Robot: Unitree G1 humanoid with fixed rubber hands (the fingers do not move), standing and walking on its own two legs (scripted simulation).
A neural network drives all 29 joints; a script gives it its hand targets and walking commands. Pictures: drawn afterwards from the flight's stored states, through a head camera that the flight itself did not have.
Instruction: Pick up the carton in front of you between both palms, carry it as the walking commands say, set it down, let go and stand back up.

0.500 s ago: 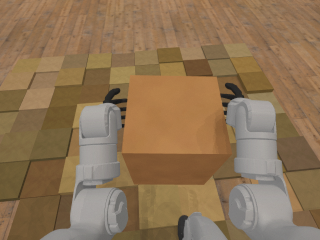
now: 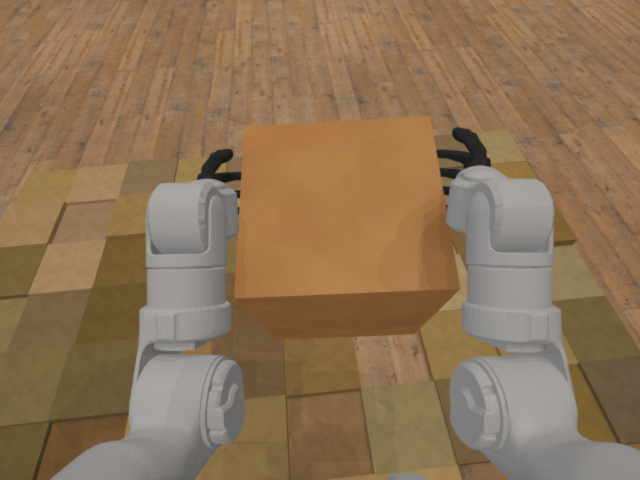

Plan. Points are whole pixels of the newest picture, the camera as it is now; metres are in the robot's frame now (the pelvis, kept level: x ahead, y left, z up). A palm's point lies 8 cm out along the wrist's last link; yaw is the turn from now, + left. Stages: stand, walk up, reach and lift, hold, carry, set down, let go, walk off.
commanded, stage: carry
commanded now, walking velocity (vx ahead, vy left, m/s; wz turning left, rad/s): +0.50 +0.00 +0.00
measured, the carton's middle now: (341, 245) +0.39 -0.01 +0.06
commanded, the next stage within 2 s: none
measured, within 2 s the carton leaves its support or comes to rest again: neither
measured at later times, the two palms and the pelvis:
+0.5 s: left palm (233, 100) +0.65 +0.15 +0.12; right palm (401, 72) +0.70 -0.13 +0.12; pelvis +0.29 -0.03 +0.00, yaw +1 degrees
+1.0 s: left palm (275, 33) +0.98 +0.09 +0.07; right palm (404, 20) +0.97 -0.19 +0.09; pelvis +0.60 -0.02 -0.03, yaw +0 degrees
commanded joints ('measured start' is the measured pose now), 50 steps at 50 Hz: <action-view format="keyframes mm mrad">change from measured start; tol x32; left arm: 1 -873 -1042 -490 -108 -453 -40 -304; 33 -776 -1261 -432 186 -464 -122 -402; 50 -792 -1093 -561 -211 -373 -180 -274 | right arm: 1 -705 1029 533 55 506 81 426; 50 -595 1159 617 60 514 -39 451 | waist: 1 -32 118 -455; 13 158 -265 -484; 50 -49 136 -484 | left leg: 1 605 261 -359 -135 321 155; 11 258 56 -6 173 491 -7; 14 -364 -63 -64 642 -265 -52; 24 -446 19 -106 324 73 -41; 31 466 -25 20 -87 495 27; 33 875 395 -565 46 796 246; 35 746 356 -625 -48 292 264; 50 524 185 -217 -5 536 132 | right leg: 1 -270 2 4 -133 44 9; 11 404 66 -149 -620 656 -46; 14 891 -267 377 -558 864 -250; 30 334 -64 -10 -322 838 -83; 32 -51 57 -16 63 22 -28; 34 -337 42 128 453 -96 -10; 50 -233 -32 -13 -289 439 13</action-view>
